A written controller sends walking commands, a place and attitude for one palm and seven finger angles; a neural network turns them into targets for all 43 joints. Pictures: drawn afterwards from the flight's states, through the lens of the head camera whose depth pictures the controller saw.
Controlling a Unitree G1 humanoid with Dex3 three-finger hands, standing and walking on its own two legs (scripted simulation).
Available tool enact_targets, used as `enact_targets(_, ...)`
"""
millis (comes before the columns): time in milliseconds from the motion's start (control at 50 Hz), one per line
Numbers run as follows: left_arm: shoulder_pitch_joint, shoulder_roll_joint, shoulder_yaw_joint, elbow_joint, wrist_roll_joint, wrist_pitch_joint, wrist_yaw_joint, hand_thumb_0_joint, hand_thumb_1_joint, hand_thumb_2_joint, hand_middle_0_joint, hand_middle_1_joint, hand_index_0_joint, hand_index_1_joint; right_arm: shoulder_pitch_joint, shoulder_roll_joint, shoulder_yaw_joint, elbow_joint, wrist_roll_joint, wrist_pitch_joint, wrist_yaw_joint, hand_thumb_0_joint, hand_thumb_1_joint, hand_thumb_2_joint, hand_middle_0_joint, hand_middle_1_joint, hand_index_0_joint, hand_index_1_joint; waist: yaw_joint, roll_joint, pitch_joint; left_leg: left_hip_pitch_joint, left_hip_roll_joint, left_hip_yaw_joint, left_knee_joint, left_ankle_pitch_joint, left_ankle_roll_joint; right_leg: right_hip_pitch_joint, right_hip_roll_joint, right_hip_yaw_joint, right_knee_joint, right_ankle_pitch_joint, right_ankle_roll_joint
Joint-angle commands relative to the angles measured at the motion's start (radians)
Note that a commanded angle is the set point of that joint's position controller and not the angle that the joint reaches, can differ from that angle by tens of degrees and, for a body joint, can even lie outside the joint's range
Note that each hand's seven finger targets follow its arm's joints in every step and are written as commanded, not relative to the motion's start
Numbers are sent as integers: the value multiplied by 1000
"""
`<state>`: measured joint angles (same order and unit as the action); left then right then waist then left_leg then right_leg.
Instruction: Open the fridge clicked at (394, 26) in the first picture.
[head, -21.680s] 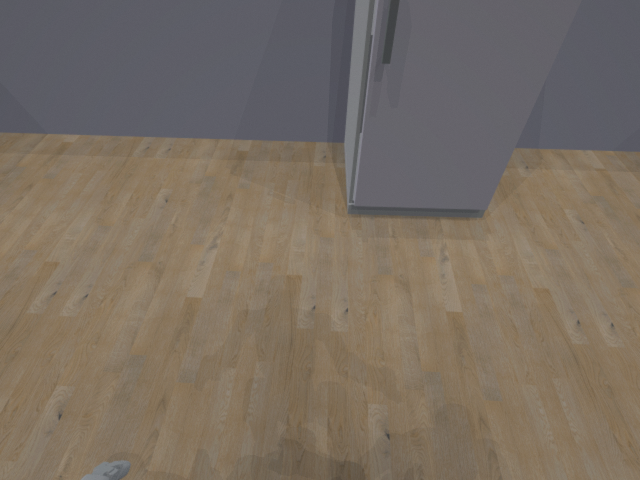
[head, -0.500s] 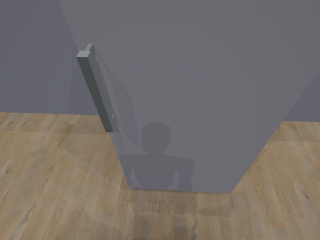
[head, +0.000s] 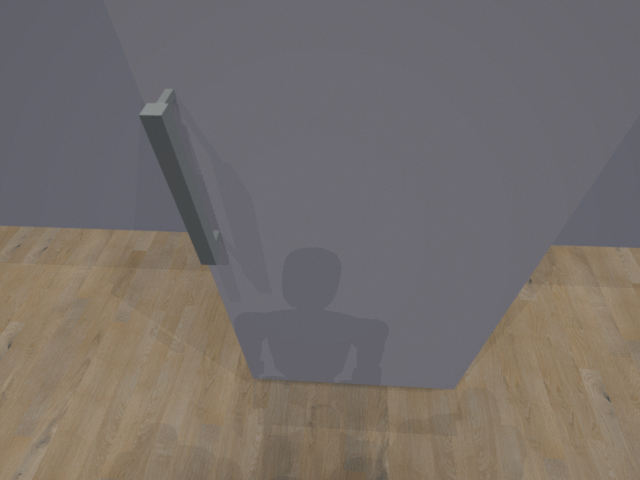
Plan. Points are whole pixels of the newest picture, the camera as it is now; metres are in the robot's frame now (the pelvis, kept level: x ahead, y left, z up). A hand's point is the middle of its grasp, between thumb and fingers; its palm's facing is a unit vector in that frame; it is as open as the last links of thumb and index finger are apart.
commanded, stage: raise the hand to about handle height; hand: left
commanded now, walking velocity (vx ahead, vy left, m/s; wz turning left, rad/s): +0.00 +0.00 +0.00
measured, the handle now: (192, 188) +0.46 +0.21 +0.11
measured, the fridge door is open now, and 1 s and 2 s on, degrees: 0 0 0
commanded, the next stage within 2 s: none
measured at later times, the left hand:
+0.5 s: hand (174, 473) +0.14 +0.19 -0.04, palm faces +0.00 -1.00 +0.05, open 8.5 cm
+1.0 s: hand (82, 402) +0.19 +0.27 +0.05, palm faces +0.12 -0.99 -0.07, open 11.6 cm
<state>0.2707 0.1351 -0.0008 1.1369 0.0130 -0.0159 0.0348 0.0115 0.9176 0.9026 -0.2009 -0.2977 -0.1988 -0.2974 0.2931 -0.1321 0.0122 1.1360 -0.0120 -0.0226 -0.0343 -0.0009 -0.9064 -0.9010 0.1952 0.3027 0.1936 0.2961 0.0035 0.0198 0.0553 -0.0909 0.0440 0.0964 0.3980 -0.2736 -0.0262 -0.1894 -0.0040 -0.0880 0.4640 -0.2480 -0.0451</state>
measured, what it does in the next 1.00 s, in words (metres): shifts its weight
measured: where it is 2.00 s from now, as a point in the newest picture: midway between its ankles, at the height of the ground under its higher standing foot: outside the picture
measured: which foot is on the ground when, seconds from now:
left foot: down 0.00-1.00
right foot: down 0.00-1.00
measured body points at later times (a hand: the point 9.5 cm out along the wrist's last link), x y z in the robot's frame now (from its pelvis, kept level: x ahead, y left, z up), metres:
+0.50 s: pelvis -0.04 +0.01 -0.05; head -0.02 +0.03 +0.40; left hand +0.13 +0.24 -0.04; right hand +0.19 -0.26 -0.05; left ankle -0.04 +0.13 -0.74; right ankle +0.00 -0.09 -0.74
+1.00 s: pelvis -0.03 +0.05 -0.04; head -0.01 +0.06 +0.41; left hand +0.17 +0.33 +0.06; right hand +0.11 -0.17 -0.12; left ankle -0.04 +0.13 -0.74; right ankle +0.00 -0.08 -0.74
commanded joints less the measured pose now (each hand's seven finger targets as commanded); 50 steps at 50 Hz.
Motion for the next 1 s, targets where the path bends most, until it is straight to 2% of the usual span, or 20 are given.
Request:
enact_targets(0, 69, 101, 14, -30, -1, -16, 3, 0, 900, 900, -200, -300, -200, -300, 80, -68, -9, -16, -2, -4, -4, 0, -900, -900, 200, 300, 200, 300, 0, -32, 36, -74, 70, -67, -72, 120, 41, 14, -117, 132, -102, 203, -12)
enact_targets(40, 64, 106, 15, -31, -3, -17, 4, 0, 900, 900, -200, -300, -200, -300, 86, -73, -9, -14, -3, -4, -3, 0, -900, -900, 200, 300, 200, 300, 0, -36, 32, -82, 67, -67, -71, 109, 38, 18, -119, 136, -104, 188, -14)
enact_targets(60, 180, 144, 22, 11, 6, -37, 43, 0, 900, 900, -200, -300, -200, -300, -53, -123, -30, -77, 10, -13, 8, 0, -900, -900, 200, 300, 200, 300, 58, -172, 7, -181, 70, -14, 201, 92, 13, 66, -190, 206, -71, 796, 61)
enact_targets(80, -602, 331, 75, -1491, -223, -272, 12, 0, 877, 890, -202, -315, -202, -315, -32, -309, -33, -431, 56, -174, -48, 0, -900, -900, 200, 300, 200, 300, -81, 62, -481, 44, -42, -53, 34, 186, 61, 154, -115, 186, -1, 499, 24)
enact_targets(100, -469, 423, 178, -1438, -169, -246, 69, 0, 853, 880, -203, -330, -203, -330, -129, -210, -1, -401, 63, -244, -73, 0, -900, -900, 200, 300, 200, 300, -16, 238, -362, 62, -35, -12, 34, 215, 55, 114, -57, 179, 10, 305, 11)
enact_targets(120, -172, 228, 56, -1230, -137, -194, 87, 0, 830, 870, -205, -345, -205, -345, -96, -230, -24, -376, 32, -275, -69, 0, -900, -900, 200, 300, 200, 300, -10, 250, -362, 0, -36, -39, -2, 175, 47, 88, -44, 109, 10, 129, 0)
enact_targets(140, 96, 12, -45, -996, -148, -87, 94, 0, 807, 860, -207, -360, -207, -360, -90, -169, -21, -364, 63, -286, -64, 0, -900, -900, 200, 300, 200, 300, -18, 83, -175, -107, -16, -73, -2, 139, 53, 5, -28, 87, -18, 91, 11)
enact_targets(160, 7, 8, -43, -1160, -207, -94, 68, 0, 783, 850, -208, -375, -208, -375, -101, -213, -30, -413, 83, -304, -64, 0, -900, -900, 200, 300, 200, 300, -29, -2, -96, -125, -12, -101, 20, 128, 59, -45, -32, 70, -17, 79, 27)
enact_targets(220, 8, 81, 45, -1106, -198, -250, -2, 0, 713, 820, -213, -420, -213, -420, -86, -245, -66, -485, 45, -347, -59, 0, -900, -900, 200, 300, 200, 300, -48, -242, -25, -248, -49, -78, 151, 10, 57, -234, -39, 71, -33, -160, 55)
enact_targets(280, 337, 29, 107, -902, -261, -429, -165, 0, 643, 790, -218, -465, -218, -465, -134, -243, -89, -568, 28, -348, -16, 0, -900, -900, 200, 300, 200, 300, 41, -436, 5, -501, -64, -84, 263, -72, 30, -261, -51, 117, 60, -242, 61)
enact_targets(300, 439, 87, 192, -866, -278, -476, -235, 0, 620, 780, -220, -480, -220, -480, -143, -254, -106, -602, 33, -332, 10, 0, -900, -900, 200, 300, 200, 300, 80, -333, -37, -493, -76, -70, 285, -41, 18, -204, -54, 123, 109, -152, 41)
enact_targets(340, 400, 154, 234, -910, -285, -534, -356, 0, 573, 760, -223, -510, -223, -510, -191, -275, -113, -684, 34, -310, 34, 0, -900, -900, 200, 300, 200, 300, 71, -183, -134, -507, -95, -40, 356, -2, 17, -178, -67, 123, 188, -4, 20)
enact_targets(400, 296, 221, 278, -1052, -269, -460, -364, 0, 503, 730, -228, -555, -228, -555, -211, -264, -109, -757, 45, -254, 34, 0, -900, -900, 200, 300, 200, 300, 95, -23, -188, -546, -103, -11, 378, -26, 34, -222, -61, 133, 218, -79, 16)
enact_targets(500, -86, 233, 244, -1541, -274, -545, -231, 0, 387, 680, -237, -630, -237, -630, -121, -228, -80, -806, 28, -260, 1, 0, -900, -900, 200, 300, 200, 300, 1, 91, -305, -459, -60, -69, 395, -49, 50, -326, -15, 95, 291, -133, 20)
enact_targets(580, -95, 166, 97, -1575, -233, -630, -230, 0, 293, 640, -243, -690, -243, -690, -81, -236, -48, -736, 28, -295, -10, 0, -900, -900, 200, 300, 200, 300, -63, 145, -284, -401, -33, -125, 415, -22, 51, -423, 2, 41, 333, -76, 13)
enact_targets(660, -132, 197, 49, -1383, -228, -496, -341, 0, 200, 600, -250, -750, -250, -750, -84, -267, -31, -715, 50, -312, -36, 0, -900, -900, 200, 300, 200, 300, -96, 48, -190, -475, -28, -164, 371, -182, 53, -429, 8, 35, 292, -186, 25)
enact_targets(780, 17, 296, 301, -1281, -307, -154, -366, 0, 60, 540, -260, -840, -260, -840, -170, -241, -16, -780, 71, -270, -57, 0, -900, -900, 200, 300, 200, 300, 53, -57, -305, -465, -44, -150, 262, -98, 38, -210, -8, 5, 239, -141, 29)
enact_targets(840, 31, 314, 409, -1442, -366, -167, -291, 0, -10, 510, -265, -885, -265, -885, -159, -207, -6, -778, 56, -284, -44, 0, -900, -900, 200, 300, 200, 300, 91, 1, -374, -390, -36, -147, 250, 101, 16, -129, 0, -20, 266, 34, 20)
enact_targets(900, 26, 281, 355, -1539, -338, -248, -246, 0, -80, 480, -270, -930, -270, -930, -120, -207, -7, -748, 39, -314, -23, 0, -900, -900, 200, 300, 200, 300, 72, 49, -318, -347, -24, -143, 248, 237, -7, -160, 11, -24, 268, 116, 14)
enact_targets(980, -73, 251, 255, -1422, -284, -276, -288, 0, -173, 440, -277, -990, -277, -990, -82, -248, -17, -700, 48, -333, -21, 0, -900, -900, 200, 300, 200, 300, -16, 62, -178, -361, -12, -148, 240, 68, 11, -282, 10, -20, 230, -12, 24)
